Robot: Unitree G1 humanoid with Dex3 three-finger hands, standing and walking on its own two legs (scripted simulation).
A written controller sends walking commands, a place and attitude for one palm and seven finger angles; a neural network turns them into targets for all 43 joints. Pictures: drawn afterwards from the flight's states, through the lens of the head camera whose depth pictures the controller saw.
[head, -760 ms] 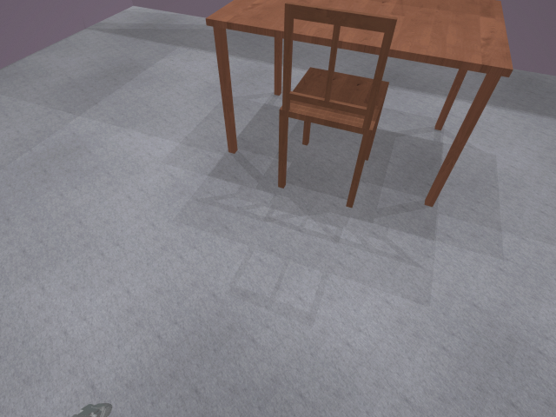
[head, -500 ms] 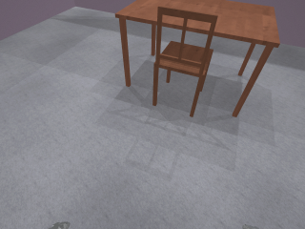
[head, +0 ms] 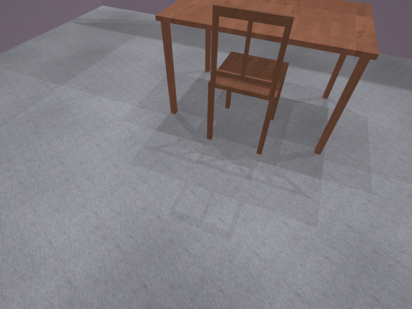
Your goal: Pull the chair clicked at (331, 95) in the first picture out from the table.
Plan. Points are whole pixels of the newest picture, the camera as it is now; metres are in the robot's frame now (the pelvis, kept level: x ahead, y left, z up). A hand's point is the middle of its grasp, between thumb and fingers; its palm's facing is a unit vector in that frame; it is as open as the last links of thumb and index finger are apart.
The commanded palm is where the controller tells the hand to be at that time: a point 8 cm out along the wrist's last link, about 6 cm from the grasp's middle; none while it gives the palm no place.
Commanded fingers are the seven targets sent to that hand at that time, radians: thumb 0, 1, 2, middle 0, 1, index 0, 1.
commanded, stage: stand and wait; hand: left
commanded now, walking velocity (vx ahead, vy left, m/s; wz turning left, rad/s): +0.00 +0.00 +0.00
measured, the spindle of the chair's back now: (246, 50) +1.29 -0.13 -0.09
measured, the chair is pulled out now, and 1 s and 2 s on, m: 0.00 0.00 0.00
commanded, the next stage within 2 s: look at it before walking up in 0.06 s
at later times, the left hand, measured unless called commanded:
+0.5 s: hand out of the picture +0.07 +0.24 -0.16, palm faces -0.03 -0.94 -0.33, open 7.4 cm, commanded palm none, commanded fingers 0.00 0.90 0.90 -0.20 -0.30 -0.20 -0.30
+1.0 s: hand out of the picture +0.05 +0.21 -0.18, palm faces -0.02 -0.97 -0.24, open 7.4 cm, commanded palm none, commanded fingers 0.00 0.90 0.90 -0.20 -0.30 -0.20 -0.30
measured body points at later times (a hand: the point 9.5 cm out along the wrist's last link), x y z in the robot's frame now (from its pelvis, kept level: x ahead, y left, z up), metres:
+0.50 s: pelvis +0.00 -0.01 +0.00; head +0.00 -0.01 +0.45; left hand +0.07 +0.29 -0.13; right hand +0.08 -0.30 -0.13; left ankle +0.00 +0.12 -0.74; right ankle +0.00 -0.13 -0.74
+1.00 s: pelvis +0.03 +0.00 -0.01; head +0.02 +0.01 +0.44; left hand +0.05 +0.26 -0.16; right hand +0.06 -0.27 -0.15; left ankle +0.00 +0.12 -0.74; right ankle +0.00 -0.13 -0.74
